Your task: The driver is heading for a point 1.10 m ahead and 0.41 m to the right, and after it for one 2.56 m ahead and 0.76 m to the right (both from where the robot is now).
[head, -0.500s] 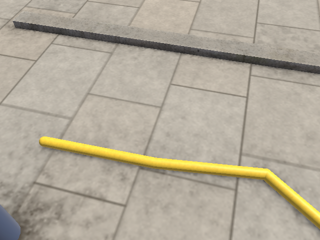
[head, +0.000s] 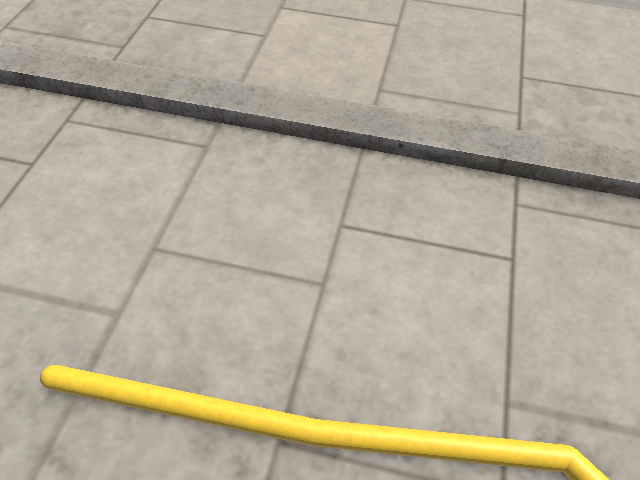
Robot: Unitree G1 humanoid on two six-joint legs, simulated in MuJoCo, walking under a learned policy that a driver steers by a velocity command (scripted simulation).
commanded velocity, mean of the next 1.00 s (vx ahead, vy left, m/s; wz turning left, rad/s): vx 0.09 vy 0.00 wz -0.48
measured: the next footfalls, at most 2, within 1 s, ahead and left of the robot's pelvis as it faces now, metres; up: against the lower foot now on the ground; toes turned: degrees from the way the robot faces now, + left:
right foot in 0.34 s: +0.25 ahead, -0.13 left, +0.00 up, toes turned -11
left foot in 0.80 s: +0.28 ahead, +0.08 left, +0.00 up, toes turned -30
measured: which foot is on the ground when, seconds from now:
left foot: down 0.00-0.36, up 0.38-0.78, down 0.80-1.00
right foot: up 0.00-0.32, down 0.34-0.80, up 0.82-1.00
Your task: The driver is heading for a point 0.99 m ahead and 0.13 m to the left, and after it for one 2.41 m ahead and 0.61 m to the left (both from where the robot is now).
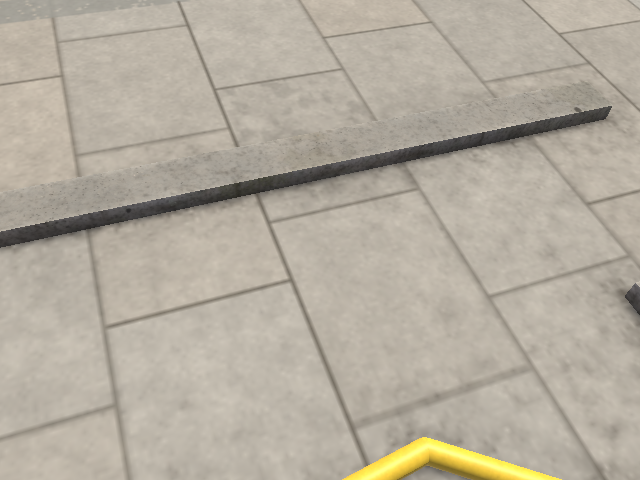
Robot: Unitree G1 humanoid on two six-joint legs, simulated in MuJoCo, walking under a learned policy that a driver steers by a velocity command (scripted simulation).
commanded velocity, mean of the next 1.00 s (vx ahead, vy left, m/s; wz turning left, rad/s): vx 0.41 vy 0.00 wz -0.09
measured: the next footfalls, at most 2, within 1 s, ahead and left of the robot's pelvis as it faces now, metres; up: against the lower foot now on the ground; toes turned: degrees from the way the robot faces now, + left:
right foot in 0.22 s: +0.05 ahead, -0.14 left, +0.00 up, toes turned -3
left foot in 0.46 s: +0.27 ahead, +0.11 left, +0.03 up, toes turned -2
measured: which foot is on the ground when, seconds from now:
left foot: down 0.00-0.22, up 0.24-0.44, down 0.46-0.94, up 0.96-1.00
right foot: up 0.00-0.20, down 0.22-0.68, up 0.70-0.88, down 0.90-1.00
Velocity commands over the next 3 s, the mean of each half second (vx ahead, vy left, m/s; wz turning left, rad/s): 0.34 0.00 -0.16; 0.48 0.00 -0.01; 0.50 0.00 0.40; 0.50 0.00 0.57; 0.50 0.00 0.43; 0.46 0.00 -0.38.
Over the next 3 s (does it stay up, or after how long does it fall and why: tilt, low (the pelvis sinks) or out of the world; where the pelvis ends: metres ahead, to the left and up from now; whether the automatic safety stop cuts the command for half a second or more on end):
stays up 1.34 0.34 -0.03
